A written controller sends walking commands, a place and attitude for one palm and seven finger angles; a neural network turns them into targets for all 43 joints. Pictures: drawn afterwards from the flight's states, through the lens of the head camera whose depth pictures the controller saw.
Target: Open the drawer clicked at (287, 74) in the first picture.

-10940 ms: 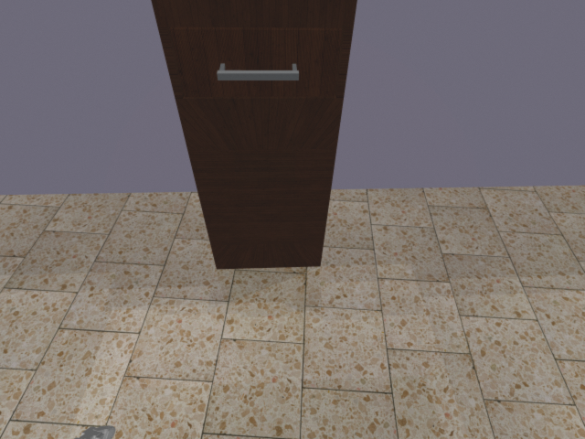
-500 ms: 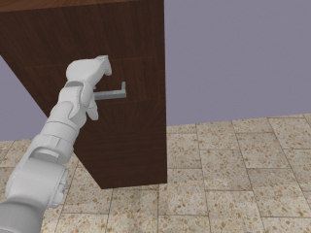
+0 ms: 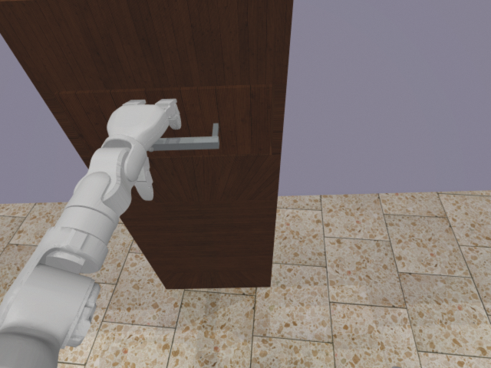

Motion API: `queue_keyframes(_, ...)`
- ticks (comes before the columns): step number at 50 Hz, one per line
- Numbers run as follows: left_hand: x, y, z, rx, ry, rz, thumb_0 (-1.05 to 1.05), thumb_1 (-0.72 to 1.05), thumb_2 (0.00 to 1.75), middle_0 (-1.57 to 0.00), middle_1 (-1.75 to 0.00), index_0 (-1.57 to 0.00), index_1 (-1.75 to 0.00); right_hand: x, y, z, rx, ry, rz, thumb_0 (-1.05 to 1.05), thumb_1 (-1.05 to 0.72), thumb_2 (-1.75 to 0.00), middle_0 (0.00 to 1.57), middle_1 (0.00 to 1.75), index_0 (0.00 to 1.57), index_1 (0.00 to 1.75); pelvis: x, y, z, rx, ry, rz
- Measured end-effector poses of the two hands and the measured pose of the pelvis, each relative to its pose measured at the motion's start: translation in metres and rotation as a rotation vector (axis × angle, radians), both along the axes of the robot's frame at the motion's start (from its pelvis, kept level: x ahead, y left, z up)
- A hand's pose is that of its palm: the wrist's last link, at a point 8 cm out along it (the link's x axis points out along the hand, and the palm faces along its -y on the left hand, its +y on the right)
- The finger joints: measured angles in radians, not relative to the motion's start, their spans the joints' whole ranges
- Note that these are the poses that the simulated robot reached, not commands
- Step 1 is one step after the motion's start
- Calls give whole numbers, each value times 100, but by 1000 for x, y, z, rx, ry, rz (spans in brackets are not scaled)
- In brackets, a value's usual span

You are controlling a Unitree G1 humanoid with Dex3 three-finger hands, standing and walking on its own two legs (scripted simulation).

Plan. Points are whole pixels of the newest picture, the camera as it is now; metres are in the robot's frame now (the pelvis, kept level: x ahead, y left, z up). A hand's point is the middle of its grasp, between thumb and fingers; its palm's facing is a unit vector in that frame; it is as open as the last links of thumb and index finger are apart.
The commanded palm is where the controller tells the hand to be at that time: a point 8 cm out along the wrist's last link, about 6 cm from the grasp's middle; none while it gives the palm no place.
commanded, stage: lower the fingers behind the handle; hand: left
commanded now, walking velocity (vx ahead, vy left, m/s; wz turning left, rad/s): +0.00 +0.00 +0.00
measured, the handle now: (170, 137) +0.50 +0.16 +0.10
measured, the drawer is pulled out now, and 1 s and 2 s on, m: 0.00 0.00 0.00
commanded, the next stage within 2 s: close the thumb around the handle in 1.10 s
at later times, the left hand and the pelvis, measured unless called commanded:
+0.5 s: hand (160, 159) +0.45 +0.17 +0.10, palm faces -0.06 -0.05 -1.00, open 13.8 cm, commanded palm +0.43 +0.18 +0.16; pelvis -0.01 +0.01 +0.00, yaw -1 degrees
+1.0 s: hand (161, 162) +0.45 +0.17 +0.09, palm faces -0.01 -0.06 -1.00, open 13.8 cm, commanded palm +0.43 +0.18 +0.15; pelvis +0.00 +0.00 -0.01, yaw -1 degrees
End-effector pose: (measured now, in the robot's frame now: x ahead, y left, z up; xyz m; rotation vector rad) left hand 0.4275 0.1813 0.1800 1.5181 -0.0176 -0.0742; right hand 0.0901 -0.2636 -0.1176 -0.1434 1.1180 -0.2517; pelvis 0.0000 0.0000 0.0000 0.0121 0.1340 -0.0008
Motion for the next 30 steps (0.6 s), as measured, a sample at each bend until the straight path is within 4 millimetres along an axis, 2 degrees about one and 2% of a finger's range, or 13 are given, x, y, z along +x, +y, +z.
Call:
queue_keyframes(7,6,-8,-6,-16,-64,8,0,-49,30,-32,-120,-32,-120,1,13,-6,32,6,2,1,-91,-89,20,30,20,30,-1,6,-3,-2,20,-6)
queue_keyframes(15,10,-11,-4,-7,-71,60,0,-49,30,-35,-124,-33,-121,-11,24,-10,60,26,-14,1,-91,-89,20,30,20,30,-3,8,-3,-2,26,-13)
queue_keyframes(19,11,-11,-8,7,-39,74,0,-49,30,-34,-123,-32,-123,-20,22,-10,54,35,-28,1,-91,-89,20,30,20,30,-5,8,-3,-2,24,-15)
queue_keyframes(24,7,-9,-26,5,21,50,0,-49,30,-33,-121,-32,-121,-32,15,-8,31,44,-49,1,-91,-89,20,30,20,30,-7,7,-4,-3,26,-19)
queue_keyframes(30,0,-12,-40,-5,-24,-7,0,-49,30,-32,-120,-32,-120,-46,5,-11,4,76,-61,1,-91,-89,20,30,20,30,-9,6,-6,-6,37,-14)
